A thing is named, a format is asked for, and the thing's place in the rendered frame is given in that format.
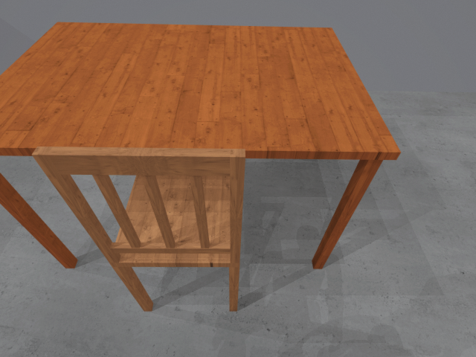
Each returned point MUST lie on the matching chair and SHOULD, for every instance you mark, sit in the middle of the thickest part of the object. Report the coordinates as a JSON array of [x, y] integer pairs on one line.
[[184, 210]]

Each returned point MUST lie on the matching table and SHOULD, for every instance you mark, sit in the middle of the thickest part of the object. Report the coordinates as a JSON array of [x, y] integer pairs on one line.
[[277, 92]]

